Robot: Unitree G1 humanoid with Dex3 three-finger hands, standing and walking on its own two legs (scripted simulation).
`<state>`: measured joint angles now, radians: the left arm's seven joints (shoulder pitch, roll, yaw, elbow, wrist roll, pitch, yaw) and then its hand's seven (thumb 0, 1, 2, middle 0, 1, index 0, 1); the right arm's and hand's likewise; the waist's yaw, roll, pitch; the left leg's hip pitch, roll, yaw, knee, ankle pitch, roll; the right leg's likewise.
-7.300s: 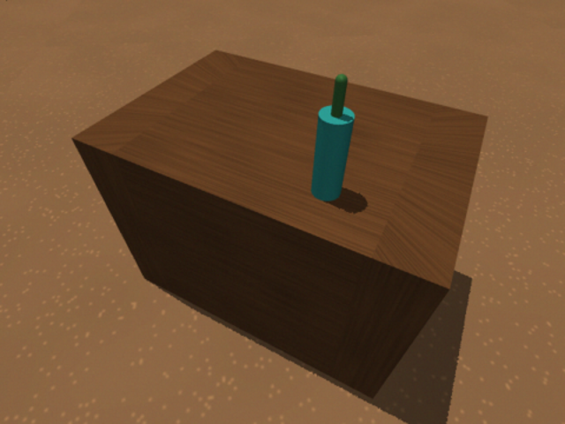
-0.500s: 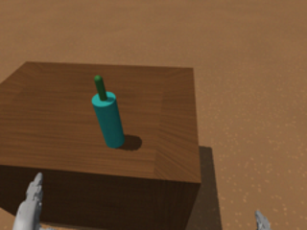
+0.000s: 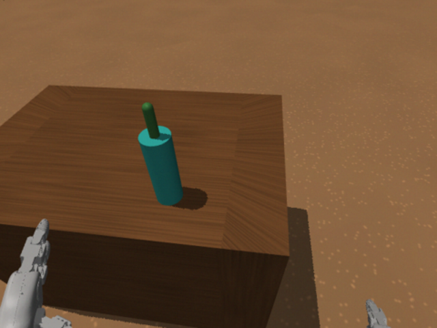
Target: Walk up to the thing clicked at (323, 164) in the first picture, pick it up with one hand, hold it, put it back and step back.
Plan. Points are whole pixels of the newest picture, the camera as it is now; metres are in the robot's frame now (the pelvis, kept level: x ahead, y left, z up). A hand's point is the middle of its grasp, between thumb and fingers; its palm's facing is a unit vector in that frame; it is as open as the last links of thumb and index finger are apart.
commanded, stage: rise first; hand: left
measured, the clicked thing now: (160, 156) +0.48 +0.17 +0.06
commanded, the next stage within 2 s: go down in 0.34 s
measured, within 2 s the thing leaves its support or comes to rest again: neither
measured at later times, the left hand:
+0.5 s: hand (62, 282) +0.18 +0.25 +0.09, palm faces +0.28 -0.87 -0.40, open 17.6 cm
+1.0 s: hand (57, 213) +0.29 +0.29 +0.11, palm faces +0.15 -0.98 -0.12, open 17.7 cm
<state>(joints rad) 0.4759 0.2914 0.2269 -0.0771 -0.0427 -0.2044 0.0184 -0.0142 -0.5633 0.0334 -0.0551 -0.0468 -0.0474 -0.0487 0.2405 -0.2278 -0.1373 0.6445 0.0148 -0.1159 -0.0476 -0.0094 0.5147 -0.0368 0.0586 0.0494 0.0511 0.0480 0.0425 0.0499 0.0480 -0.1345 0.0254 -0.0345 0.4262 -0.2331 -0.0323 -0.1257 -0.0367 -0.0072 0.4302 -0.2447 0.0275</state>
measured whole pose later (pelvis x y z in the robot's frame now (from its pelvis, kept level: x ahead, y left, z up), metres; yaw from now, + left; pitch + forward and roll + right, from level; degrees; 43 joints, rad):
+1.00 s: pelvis +0.00 +0.00 -0.01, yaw +0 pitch +0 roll +0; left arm -0.06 0.44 0.47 0.37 -0.28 -0.15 -0.39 -0.02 -0.61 0.06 -0.06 -0.06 -0.06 -0.06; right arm 0.23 -0.21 -0.04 0.66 0.04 -0.13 -0.08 -0.01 0.51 -0.06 0.06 0.05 0.05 0.05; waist -0.01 0.02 -0.03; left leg -0.25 0.02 -0.04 0.52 -0.27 -0.03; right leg -0.23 -0.04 -0.01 0.51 -0.28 0.03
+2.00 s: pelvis +0.01 +0.01 -0.01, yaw +0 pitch +8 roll -1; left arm -0.49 0.69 0.58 0.91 -0.24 -0.14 -0.57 -0.02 -0.60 0.08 -0.05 -0.05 -0.05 -0.05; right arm 0.24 -0.24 0.03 0.62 0.01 -0.21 -0.12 -0.01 0.53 -0.06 0.06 0.05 0.05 0.05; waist -0.06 0.00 -0.09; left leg -0.44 0.03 -0.04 0.62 -0.31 -0.02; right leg -0.41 -0.03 -0.01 0.56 -0.29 0.04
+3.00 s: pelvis +0.02 +0.02 -0.03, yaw -1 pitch +13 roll -2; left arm -0.59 0.80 0.62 1.00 -0.21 -0.11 -0.60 -0.02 -0.59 0.07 -0.06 -0.05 -0.06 -0.05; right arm 0.28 -0.25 0.04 0.51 0.01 -0.20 -0.12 -0.01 0.53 -0.06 0.06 0.05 0.05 0.05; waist -0.08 0.00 -0.14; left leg -0.61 0.04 -0.04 0.78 -0.40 -0.01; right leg -0.57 -0.02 0.00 0.70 -0.36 0.05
